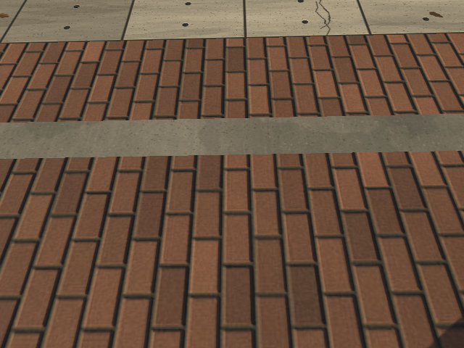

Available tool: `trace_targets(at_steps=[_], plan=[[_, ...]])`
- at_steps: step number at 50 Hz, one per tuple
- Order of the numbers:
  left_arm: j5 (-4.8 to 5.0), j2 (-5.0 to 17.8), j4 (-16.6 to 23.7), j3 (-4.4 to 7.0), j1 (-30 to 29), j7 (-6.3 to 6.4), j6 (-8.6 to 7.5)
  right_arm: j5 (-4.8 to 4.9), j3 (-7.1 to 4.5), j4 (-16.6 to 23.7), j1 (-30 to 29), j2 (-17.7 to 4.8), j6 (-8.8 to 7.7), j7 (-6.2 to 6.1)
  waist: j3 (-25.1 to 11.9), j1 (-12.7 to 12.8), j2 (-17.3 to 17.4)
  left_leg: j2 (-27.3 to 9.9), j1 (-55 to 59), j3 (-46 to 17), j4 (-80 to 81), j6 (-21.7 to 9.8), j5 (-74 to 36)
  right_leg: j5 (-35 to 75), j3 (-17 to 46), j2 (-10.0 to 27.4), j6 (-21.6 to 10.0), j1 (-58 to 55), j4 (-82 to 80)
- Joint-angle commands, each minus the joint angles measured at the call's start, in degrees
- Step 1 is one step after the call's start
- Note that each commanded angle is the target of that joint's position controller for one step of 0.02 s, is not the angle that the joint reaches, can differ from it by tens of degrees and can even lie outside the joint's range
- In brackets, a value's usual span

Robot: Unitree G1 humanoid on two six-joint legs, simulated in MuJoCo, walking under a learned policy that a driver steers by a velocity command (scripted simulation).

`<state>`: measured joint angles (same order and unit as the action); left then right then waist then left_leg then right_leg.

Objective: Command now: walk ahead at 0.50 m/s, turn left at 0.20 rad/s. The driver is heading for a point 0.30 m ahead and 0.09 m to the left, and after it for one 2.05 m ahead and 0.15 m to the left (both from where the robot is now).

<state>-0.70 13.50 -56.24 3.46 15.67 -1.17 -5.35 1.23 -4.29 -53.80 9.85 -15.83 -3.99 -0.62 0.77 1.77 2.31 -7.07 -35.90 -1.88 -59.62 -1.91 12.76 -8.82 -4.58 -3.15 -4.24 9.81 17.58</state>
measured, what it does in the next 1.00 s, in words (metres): walks ahead: left foot, then right foot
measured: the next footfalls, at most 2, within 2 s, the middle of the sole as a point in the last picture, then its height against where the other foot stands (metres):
left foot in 0.32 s outside the picture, level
right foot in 0.84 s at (249, 280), level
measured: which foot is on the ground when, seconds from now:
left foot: up 0.00-0.30, down 0.32-0.86, up 0.88-1.00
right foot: down 0.00-0.34, up 0.36-0.82, down 0.84-1.00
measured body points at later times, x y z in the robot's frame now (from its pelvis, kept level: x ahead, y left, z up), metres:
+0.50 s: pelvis +0.29 +0.09 -0.01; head +0.32 +0.10 +0.44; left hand +0.34 +0.38 -0.13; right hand +0.44 -0.16 -0.13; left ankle +0.31 +0.16 -0.75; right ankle +0.30 -0.08 -0.66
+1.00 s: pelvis +0.60 +0.09 -0.01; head +0.63 +0.08 +0.44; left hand +0.63 +0.37 -0.13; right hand +0.74 -0.16 -0.14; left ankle +0.50 +0.21 -0.66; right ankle +0.67 +0.02 -0.75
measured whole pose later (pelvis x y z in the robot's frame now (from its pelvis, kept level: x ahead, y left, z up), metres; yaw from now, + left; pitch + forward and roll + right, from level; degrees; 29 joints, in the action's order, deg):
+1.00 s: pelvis +0.60 +0.09 -0.01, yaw +15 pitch +1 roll +0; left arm -0.4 14.5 -51.5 3.2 11.5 -1.7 -5.6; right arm 1.2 -3.6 -51.1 15.3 -15.8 -4.3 -0.2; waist 1.3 0.7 1.9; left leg -2.7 -26.4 -1.6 -66.5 -2.9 20.0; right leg -8.7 -3.3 -2.4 -3.7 18.0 25.1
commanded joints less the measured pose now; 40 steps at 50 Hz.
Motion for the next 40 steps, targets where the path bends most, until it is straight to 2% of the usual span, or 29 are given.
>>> trace_targets(at_steps=[1, 4, 6, 9, 11, 12, 14, 15, 16, 17, 18, 19, 20, 21, 22, 23, 25, 28, 31, 33, 37, 39, 40], plan=[[-0.22, 8.59, 2.84, 1.64, -1.79, 1.13, -1.14, -0.25, -0.78, 2.17, 0.93, -2.72, 0.41, 0.10, 0.72, -1.77, -5.31, -1.89, -4.63, -2.88, 6.14, 0.79, -9.59, 8.50, 9.41, 16.41, -8.00, -1.01, -11.75], [-0.06, 8.64, 2.65, 1.45, -1.06, 1.73, -1.13, -0.06, -0.50, 3.70, -3.59, -2.00, 0.06, 0.95, 1.74, -0.45, -5.47, 0.05, -2.79, -1.41, 15.46, 0.53, -18.24, 10.21, 3.03, 14.61, -5.79, -1.46, -12.46], [0.21, 8.96, 1.95, 1.46, 0.85, 2.00, -1.03, -0.11, 0.02, 5.21, -7.48, -1.15, 0.02, 1.50, 2.94, 1.04, -4.95, 0.88, -2.23, 0.30, 19.94, 0.22, -20.67, 10.23, 0.70, 15.03, -5.18, -3.42, -12.97], [0.55, 9.30, 0.70, 1.64, 3.81, 2.13, -0.09, -0.06, 0.57, 7.62, -11.66, -0.71, 0.07, 2.50, 4.54, 2.61, -4.13, 1.64, -5.23, 1.44, 23.99, -0.75, -18.33, 13.76, -1.47, 17.25, -4.78, -11.22, -10.71], [0.86, 9.95, 0.48, 1.94, 4.38, 2.26, 0.88, -0.03, 0.64, 9.39, -13.26, -0.97, 0.06, 3.35, 4.81, 2.55, -4.48, 2.52, -6.19, 3.01, 25.42, -1.82, -13.26, 19.93, -2.51, 18.91, -4.20, -15.94, -7.33], [1.03, 10.66, 0.81, 2.16, 3.60, 2.44, 1.33, 0.01, 0.44, 10.09, -12.95, -1.57, 0.05, 3.78, 4.25, 1.67, -5.26, 3.53, -4.58, 4.36, 25.84, -2.63, -10.16, 27.28, -3.37, 19.35, -3.63, -17.20, -4.63], [1.25, 12.45, 1.87, 2.69, 1.95, 3.10, 2.23, -0.10, -0.78, 10.28, -8.28, -4.02, 0.25, 4.27, -0.12, -1.72, -7.91, 7.40, 4.03, 8.10, 25.01, -4.65, -3.95, 48.11, -5.13, 19.44, -2.22, -18.35, 4.94], [1.24, 12.75, 2.44, 2.71, 0.84, 3.43, 2.80, 0.01, -2.11, 8.73, -0.75, -6.26, 0.34, 4.24, -4.12, -5.96, -7.88, 9.85, 13.83, 9.18, 26.87, -6.22, -4.51, 53.10, -6.50, 18.11, -0.92, -16.31, 14.97], [1.10, 12.36, 3.36, 2.39, 0.64, 3.70, 2.80, 0.10, -4.13, 6.58, 8.87, -10.34, 0.54, 3.46, -9.33, -10.44, -5.36, 8.79, 30.21, 4.15, 29.10, -8.90, -7.06, 45.20, -7.11, 15.82, 1.28, -6.50, 29.25], [-0.75, 5.66, 5.32, 0.26, 5.64, 2.69, 1.40, 0.12, -5.49, 5.57, 14.28, -16.23, 0.83, 2.29, -16.37, -7.73, 7.95, -6.16, 52.82, -21.76, 29.79, -17.45, -6.01, 5.78, -6.34, 7.96, 4.58, 17.30, 50.78], [0.58, 4.38, 5.69, -0.73, 5.61, 1.45, -1.23, 0.15, -4.38, 5.94, 15.34, -14.64, 0.52, 2.33, -23.66, -7.01, 9.61, -14.46, 61.42, -45.95, 40.91, -24.05, -0.11, -24.57, 5.01, 0.01, 5.17, 30.05, 62.34], [3.26, 8.98, 6.50, 0.69, -0.49, 0.61, -2.93, -0.51, -3.22, 5.63, 14.53, -10.49, 0.36, 2.14, -18.09, -9.03, 5.15, -12.10, 58.22, -37.33, 42.04, -19.90, -0.38, -21.34, 9.64, 4.23, 3.55, 35.84, 64.14], [3.83, 9.23, 7.54, 0.65, -4.08, 0.56, -3.61, -0.50, -2.61, 6.55, 10.34, -8.23, 0.02, 1.97, -11.61, -7.93, 2.30, -9.87, 49.75, -28.19, 41.98, -17.13, -3.80, -16.41, 8.61, 7.19, 2.43, 36.35, 60.79], [2.76, 8.93, 6.95, 0.93, -5.04, 1.02, -3.46, -0.69, -1.85, 7.47, 5.63, -6.14, -0.17, 2.05, -7.05, -5.37, -2.01, -7.65, 39.87, -21.36, 43.00, -15.26, -9.30, -12.76, 7.88, 9.78, 2.51, 33.18, 55.54], [1.87, 9.25, 6.45, 1.52, -4.57, 1.36, -2.70, -1.21, -1.12, 8.22, 2.61, -4.07, -0.36, 2.01, -4.71, -3.21, -1.66, -5.65, 32.68, -16.76, 44.55, -14.23, -13.62, -10.58, 7.88, 11.42, 2.83, 28.69, 51.52], [1.60, 8.59, 6.13, 1.63, -3.14, 1.36, -1.73, -1.64, -0.81, 8.52, 1.59, -3.49, -0.43, 1.96, -4.07, -1.66, -0.36, -4.58, 28.44, -14.69, 46.22, -13.98, -15.04, -9.38, 7.92, 12.09, 3.15, 25.24, 49.64], [1.04, 6.72, 6.15, 1.44, -2.35, 1.58, -0.33, -1.34, -1.13, 8.05, 2.41, -5.20, -0.89, 1.68, -2.84, -0.64, 0.39, -3.88, 24.52, -11.40, 48.68, -14.38, -18.52, -6.99, 7.00, 12.36, 4.50, 24.08, 45.17], [0.43, 6.12, 8.14, 1.27, -7.56, 1.87, 0.20, -1.07, -1.54, 6.97, 5.06, -7.12, -1.15, 0.68, -0.64, -1.83, 0.05, -2.80, 24.74, -7.47, 50.31, -13.31, -21.93, 2.82, 6.33, 12.00, 6.21, 27.87, 34.65], [0.77, 4.88, 9.36, 0.76, -12.70, 1.25, -0.29, -0.83, -1.39, 6.05, 7.11, -7.10, -0.94, 0.21, 0.14, -3.88, 0.80, -0.47, 25.50, -3.59, 50.52, -10.63, -19.16, 14.13, 5.02, 9.88, 5.86, 25.61, 22.08], [1.22, 4.42, 10.28, 0.37, -16.40, 0.74, -0.52, -0.65, -1.40, 4.95, 9.34, -7.36, -0.90, 0.17, 1.33, -5.54, 1.20, -0.97, 26.77, -3.63, 51.05, -10.17, -14.83, 17.81, 4.21, 8.46, 5.46, 24.37, 16.94], [1.54, 5.76, 12.29, 0.25, -20.10, -0.51, -1.08, -0.39, -1.67, 2.85, 12.21, -7.72, -0.10, -0.04, 3.12, -6.15, 1.70, -5.31, 36.39, -5.74, 47.54, -9.71, -17.09, 13.23, 5.21, 7.54, 3.18, 28.04, 11.98], [1.56, 7.13, 12.28, 0.60, -18.08, -1.02, -1.40, -0.37, -1.96, 2.54, 11.70, -8.37, 0.47, -0.40, 2.06, -4.27, 2.60, -6.84, 40.11, -6.20, 44.33, -8.39, -23.52, 8.47, 5.10, 6.79, 1.50, 25.70, 10.70], [1.47, 8.29, 11.62, 1.08, -15.10, -1.05, -1.50, -0.37, -2.10, 2.78, 10.65, -8.95, 0.70, -0.50, 0.15, -2.43, 3.47, -6.46, 40.74, -5.69, 40.93, -7.64, -32.08, 6.01, 3.82, 5.27, 0.54, 20.98, 10.57]])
